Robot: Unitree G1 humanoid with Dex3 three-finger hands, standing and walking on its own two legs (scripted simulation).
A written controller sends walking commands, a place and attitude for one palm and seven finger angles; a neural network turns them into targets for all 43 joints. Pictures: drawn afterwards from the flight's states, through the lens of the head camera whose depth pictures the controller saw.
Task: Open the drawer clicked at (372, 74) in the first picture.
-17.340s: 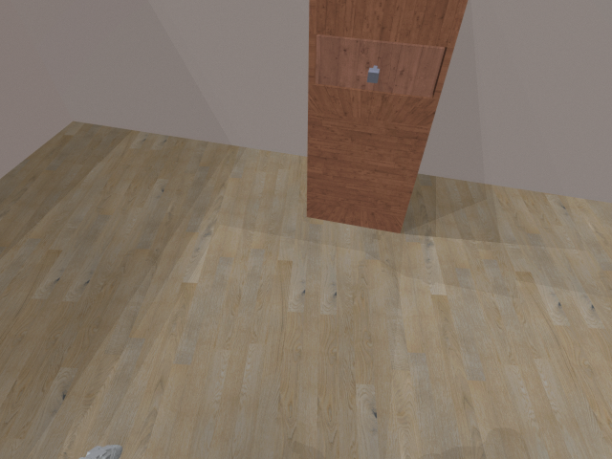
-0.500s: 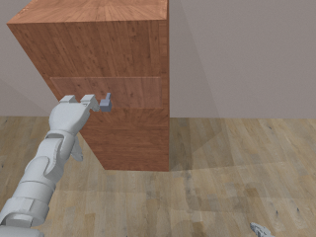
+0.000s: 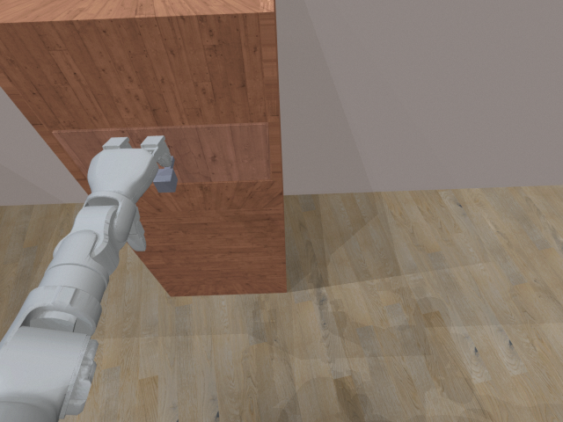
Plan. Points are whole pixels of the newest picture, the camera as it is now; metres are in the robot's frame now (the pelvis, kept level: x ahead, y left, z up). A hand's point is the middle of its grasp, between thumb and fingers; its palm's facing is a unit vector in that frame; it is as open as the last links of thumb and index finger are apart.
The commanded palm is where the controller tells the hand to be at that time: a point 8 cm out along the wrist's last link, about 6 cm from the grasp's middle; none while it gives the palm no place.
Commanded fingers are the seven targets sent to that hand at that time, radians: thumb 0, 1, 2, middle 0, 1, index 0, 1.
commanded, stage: move the hooked fingers above the handle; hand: left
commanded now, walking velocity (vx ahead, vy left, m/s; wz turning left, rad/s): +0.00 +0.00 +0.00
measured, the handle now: (167, 173) +0.55 +0.24 -0.02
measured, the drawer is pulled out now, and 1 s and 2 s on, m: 0.00 0.00 0.00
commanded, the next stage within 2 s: lower the fingers behind the handle in 1.10 s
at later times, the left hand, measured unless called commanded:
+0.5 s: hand (158, 170) +0.50 +0.22 +0.04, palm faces -0.05 -0.01 -1.00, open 13.8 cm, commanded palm +0.48 +0.24 +0.10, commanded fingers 0.00 -0.50 0.30 -0.30 -1.20 -0.30 -1.20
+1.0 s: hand (152, 171) +0.50 +0.24 +0.04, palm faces -0.03 -0.02 -1.00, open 13.8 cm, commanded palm +0.48 +0.24 +0.10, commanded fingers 0.00 -0.50 0.30 -0.30 -1.20 -0.30 -1.20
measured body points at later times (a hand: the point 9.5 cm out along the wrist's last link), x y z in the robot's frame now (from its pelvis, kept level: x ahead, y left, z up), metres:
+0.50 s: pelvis +0.00 +0.00 -0.01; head +0.10 -0.01 +0.43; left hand +0.49 +0.22 +0.10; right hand +0.00 -0.28 -0.14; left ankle -0.03 +0.10 -0.72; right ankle +0.02 -0.12 -0.72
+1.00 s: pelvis +0.01 +0.01 -0.01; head +0.11 +0.00 +0.43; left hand +0.49 +0.24 +0.09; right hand +0.03 -0.27 -0.14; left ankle -0.03 +0.10 -0.72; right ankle +0.02 -0.12 -0.72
